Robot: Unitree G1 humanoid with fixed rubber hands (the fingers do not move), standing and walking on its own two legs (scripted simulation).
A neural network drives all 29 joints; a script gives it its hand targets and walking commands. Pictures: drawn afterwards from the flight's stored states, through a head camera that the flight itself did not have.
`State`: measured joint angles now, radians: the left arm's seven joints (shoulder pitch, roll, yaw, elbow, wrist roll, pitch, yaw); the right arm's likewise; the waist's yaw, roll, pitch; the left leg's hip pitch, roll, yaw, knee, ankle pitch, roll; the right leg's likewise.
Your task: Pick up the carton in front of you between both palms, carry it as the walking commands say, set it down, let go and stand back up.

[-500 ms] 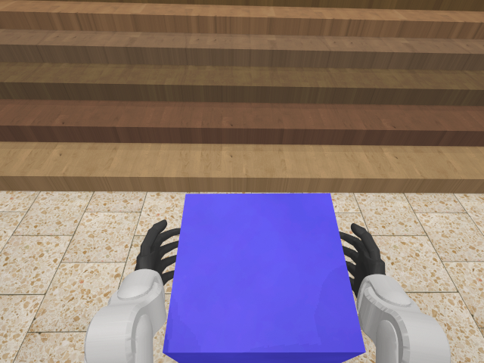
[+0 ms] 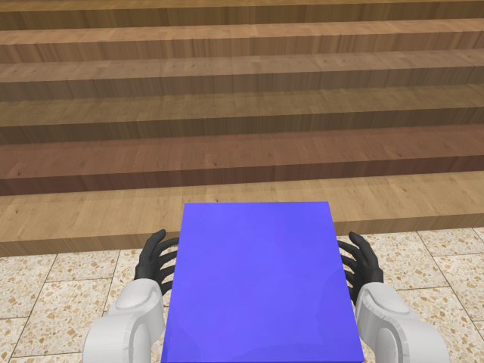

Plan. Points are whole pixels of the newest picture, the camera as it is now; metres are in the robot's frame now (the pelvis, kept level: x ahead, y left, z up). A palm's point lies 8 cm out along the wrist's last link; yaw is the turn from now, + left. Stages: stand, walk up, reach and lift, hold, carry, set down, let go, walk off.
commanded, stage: carry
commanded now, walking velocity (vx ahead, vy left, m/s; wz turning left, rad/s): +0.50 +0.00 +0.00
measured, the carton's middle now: (256, 300) +0.23 +0.00 +0.02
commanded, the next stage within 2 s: none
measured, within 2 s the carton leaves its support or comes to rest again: neither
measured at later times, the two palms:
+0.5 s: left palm (180, 128) +0.57 +0.16 +0.12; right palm (317, 127) +0.57 -0.14 +0.12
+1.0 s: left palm (193, 45) +1.00 +0.19 +0.15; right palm (289, 46) +1.00 -0.12 +0.15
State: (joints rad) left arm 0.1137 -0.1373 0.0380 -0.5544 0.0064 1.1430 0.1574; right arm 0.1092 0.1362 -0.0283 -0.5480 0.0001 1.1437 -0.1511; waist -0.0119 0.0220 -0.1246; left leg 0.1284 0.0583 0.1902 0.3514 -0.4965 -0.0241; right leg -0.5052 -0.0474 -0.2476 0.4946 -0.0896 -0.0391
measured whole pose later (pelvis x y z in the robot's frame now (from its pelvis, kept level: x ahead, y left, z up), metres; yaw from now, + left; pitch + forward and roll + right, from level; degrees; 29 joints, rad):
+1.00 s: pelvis +0.65 +0.03 +0.01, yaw +1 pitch +6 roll -1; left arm -0.55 -0.11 0.28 -0.18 0.00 1.08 0.23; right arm -0.54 0.12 -0.26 -0.19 0.00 1.08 -0.21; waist 0.00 0.02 -0.03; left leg -0.14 0.03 0.16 0.57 -0.46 0.05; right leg -0.58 -0.03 -0.14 0.70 -0.20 -0.09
